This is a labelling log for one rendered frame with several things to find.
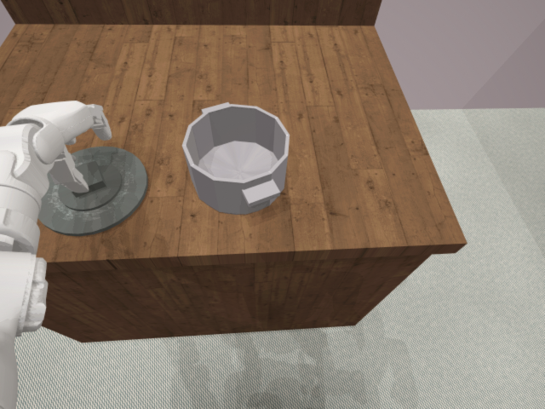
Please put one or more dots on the pot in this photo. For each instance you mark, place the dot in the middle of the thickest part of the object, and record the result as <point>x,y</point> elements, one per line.
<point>237,157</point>

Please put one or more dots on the table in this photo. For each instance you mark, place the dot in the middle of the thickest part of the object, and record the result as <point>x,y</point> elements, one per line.
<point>362,207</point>

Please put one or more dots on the left robot forearm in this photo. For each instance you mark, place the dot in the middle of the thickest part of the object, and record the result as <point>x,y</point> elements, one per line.
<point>29,146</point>

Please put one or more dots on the lid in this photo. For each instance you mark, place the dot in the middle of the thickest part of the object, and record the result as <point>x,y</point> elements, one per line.
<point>126,184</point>

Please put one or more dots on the robot left hand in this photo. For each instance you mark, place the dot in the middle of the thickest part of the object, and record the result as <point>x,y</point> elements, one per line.
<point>71,118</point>

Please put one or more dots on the knob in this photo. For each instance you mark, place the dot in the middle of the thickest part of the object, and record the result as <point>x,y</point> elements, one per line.
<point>93,177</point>

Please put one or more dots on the left robot upper arm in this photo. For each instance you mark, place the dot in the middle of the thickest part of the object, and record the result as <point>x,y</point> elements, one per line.
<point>23,291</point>

